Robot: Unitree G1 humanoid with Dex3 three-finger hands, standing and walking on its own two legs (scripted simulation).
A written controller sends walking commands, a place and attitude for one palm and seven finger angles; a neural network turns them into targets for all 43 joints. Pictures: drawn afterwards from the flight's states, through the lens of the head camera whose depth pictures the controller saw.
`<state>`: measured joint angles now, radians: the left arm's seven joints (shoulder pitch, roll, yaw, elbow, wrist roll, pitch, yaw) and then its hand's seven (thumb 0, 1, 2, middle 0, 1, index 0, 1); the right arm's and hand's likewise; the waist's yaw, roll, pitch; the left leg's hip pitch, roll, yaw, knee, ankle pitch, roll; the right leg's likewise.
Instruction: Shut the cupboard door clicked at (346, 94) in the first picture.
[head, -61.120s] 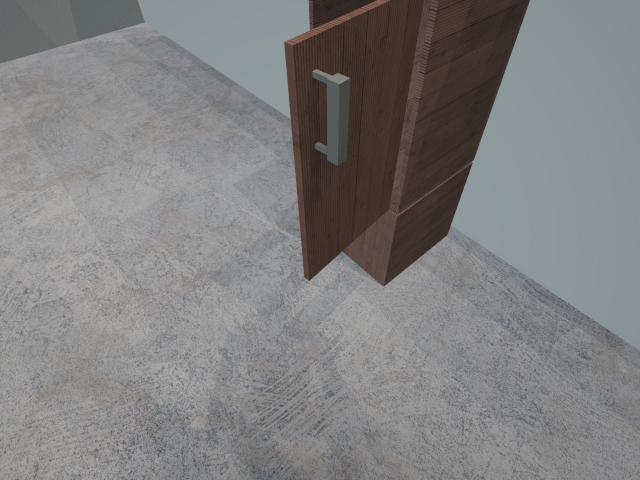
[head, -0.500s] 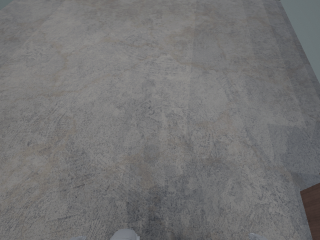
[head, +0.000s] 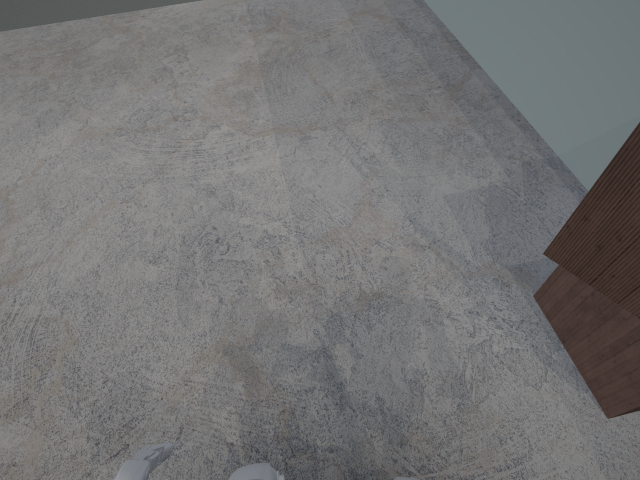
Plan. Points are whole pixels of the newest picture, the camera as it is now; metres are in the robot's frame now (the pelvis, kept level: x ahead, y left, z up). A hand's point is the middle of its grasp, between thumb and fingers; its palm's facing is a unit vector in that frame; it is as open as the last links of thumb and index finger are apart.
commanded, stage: turn to face it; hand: left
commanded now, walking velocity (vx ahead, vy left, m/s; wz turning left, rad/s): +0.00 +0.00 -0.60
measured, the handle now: out of the picture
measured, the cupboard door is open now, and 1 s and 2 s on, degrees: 28 28 28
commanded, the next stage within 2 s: take the last steps up to it in 1.32 s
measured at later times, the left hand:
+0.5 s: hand (192, 455) +0.17 +0.21 -0.16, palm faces -0.25 -0.95 -0.20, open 7.4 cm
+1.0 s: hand (269, 408) +0.23 +0.10 -0.14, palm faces -0.55 -0.80 -0.26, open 7.4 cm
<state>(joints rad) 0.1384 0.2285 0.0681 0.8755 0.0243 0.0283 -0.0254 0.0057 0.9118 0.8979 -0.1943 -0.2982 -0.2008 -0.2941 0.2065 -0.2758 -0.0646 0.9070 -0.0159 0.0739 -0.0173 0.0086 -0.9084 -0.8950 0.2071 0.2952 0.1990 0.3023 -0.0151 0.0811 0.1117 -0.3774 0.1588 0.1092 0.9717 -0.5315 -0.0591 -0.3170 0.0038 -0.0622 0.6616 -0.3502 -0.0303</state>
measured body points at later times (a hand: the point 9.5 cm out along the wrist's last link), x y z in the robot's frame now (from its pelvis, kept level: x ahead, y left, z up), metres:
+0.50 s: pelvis +0.03 +0.03 +0.02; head +0.09 +0.04 +0.46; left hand +0.18 +0.26 -0.14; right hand +0.06 -0.24 -0.10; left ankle +0.04 +0.13 -0.72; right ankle -0.04 -0.09 -0.64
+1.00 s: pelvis +0.04 -0.01 +0.02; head +0.07 -0.05 +0.46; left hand +0.26 +0.14 -0.12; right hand -0.04 -0.28 -0.13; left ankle +0.12 +0.12 -0.66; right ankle -0.02 -0.11 -0.72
